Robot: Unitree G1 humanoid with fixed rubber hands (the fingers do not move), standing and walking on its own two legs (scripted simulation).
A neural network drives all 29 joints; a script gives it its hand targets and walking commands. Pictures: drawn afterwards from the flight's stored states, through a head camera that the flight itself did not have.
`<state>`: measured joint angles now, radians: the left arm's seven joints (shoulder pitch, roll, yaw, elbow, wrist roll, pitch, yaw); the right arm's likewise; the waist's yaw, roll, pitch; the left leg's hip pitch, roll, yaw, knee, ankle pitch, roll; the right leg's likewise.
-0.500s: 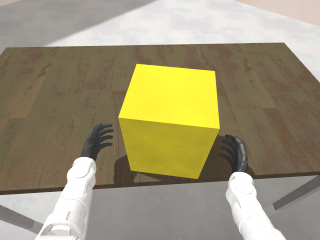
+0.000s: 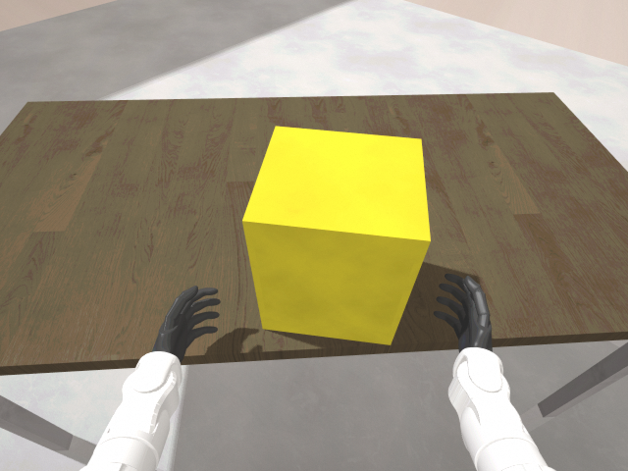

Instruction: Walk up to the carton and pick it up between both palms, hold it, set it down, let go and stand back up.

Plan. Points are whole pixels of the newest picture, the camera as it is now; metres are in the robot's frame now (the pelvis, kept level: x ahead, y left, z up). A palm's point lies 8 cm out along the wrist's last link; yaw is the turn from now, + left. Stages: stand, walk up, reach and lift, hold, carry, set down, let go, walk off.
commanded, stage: set down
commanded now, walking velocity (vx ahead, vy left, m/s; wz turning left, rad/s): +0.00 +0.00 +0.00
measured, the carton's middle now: (335, 241) +0.46 +0.01 +0.02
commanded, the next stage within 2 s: let go in 1.76 s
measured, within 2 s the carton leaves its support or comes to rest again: neither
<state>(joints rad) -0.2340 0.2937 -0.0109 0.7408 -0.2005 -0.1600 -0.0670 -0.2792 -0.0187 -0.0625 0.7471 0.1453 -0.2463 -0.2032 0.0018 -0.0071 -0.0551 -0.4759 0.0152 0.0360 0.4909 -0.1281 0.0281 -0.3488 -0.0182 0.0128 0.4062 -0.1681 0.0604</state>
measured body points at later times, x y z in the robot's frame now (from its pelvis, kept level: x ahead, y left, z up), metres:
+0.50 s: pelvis +0.00 +0.00 +0.00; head +0.00 +0.02 +0.45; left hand +0.26 +0.23 -0.02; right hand +0.27 -0.19 +0.00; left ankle +0.07 +0.09 -0.74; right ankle +0.02 -0.16 -0.74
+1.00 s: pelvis -0.01 +0.00 +0.00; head -0.02 +0.02 +0.45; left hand +0.21 +0.23 -0.03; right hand +0.23 -0.19 -0.01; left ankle +0.07 +0.09 -0.74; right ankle +0.02 -0.16 -0.74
